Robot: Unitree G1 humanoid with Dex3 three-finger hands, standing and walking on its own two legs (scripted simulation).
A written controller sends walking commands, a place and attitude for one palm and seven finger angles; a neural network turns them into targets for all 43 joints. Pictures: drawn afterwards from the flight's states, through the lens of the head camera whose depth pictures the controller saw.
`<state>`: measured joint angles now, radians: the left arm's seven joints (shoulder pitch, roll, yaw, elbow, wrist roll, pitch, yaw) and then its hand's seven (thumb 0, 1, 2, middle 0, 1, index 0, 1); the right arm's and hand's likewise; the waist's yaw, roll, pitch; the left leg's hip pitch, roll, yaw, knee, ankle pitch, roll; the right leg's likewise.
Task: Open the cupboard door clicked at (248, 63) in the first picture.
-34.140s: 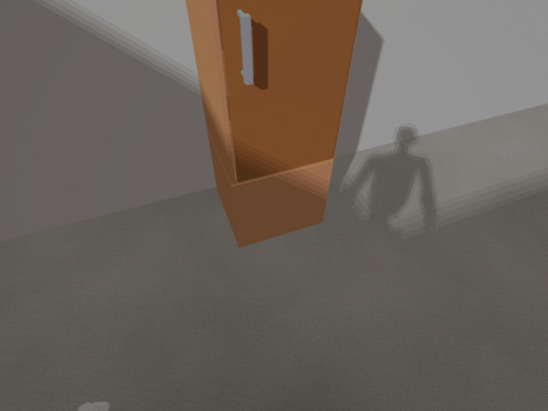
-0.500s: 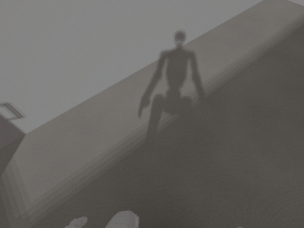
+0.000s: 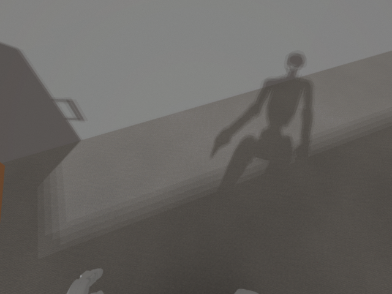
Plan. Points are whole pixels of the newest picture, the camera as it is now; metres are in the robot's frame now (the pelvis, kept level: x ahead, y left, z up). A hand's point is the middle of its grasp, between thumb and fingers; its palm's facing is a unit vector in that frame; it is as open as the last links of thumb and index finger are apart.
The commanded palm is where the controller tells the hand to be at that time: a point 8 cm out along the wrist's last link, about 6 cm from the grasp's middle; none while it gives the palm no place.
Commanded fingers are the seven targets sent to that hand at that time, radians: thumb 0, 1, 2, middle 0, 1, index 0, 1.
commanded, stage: turn to face it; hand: left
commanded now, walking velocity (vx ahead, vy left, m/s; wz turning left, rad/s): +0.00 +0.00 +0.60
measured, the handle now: out of the picture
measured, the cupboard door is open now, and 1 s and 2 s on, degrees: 43 43 43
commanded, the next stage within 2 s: take the last steps up to it in 1.70 s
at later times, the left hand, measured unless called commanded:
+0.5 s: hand out of the picture +0.00 +0.22 -0.18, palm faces +0.36 -0.89 -0.26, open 7.3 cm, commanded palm none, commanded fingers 0.00 0.90 0.90 -0.20 -0.30 -0.20 -0.30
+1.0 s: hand out of the picture +0.03 +0.15 -0.15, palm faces +0.60 -0.76 -0.25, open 7.3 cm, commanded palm none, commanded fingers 0.00 0.90 0.90 -0.20 -0.30 -0.20 -0.30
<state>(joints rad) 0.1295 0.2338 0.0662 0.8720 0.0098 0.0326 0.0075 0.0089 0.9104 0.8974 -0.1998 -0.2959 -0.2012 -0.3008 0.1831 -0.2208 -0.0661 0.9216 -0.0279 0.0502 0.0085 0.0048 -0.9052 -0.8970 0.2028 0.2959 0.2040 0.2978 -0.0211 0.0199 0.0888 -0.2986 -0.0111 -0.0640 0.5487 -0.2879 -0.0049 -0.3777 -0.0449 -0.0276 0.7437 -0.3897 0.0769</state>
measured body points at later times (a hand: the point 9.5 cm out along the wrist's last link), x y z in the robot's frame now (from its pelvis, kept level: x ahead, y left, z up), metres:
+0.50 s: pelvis +0.02 -0.01 -0.01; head +0.08 +0.03 +0.43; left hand -0.02 +0.26 -0.16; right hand +0.23 -0.21 -0.14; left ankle +0.00 +0.10 -0.73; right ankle +0.01 -0.14 -0.67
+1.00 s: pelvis +0.08 -0.04 +0.01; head +0.13 -0.02 +0.45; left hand -0.01 +0.19 -0.13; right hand +0.29 -0.20 -0.15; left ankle -0.02 +0.06 -0.67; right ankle +0.11 -0.14 -0.73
